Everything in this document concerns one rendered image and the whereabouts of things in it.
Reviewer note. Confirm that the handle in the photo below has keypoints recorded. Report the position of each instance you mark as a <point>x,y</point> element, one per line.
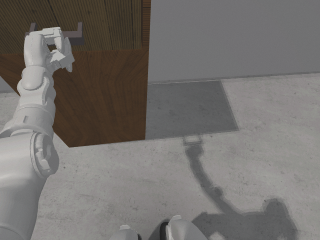
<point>76,38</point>

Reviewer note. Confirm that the robot left shin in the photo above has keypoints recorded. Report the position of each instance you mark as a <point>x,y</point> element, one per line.
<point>125,227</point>

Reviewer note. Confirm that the robot right foot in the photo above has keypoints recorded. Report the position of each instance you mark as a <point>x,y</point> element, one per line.
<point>162,231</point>

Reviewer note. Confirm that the robot left forearm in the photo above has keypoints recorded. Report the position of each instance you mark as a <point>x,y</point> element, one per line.
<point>36,108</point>

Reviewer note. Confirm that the robot left upper arm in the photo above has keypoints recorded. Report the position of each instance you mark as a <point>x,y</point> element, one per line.
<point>26,161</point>

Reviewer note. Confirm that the cabinet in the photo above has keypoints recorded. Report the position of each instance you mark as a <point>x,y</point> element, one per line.
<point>104,99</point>

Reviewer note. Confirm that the left robot hand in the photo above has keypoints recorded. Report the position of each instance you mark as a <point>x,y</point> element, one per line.
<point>37,53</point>

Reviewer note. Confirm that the drawer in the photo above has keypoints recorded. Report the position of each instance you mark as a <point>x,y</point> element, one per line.
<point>107,24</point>

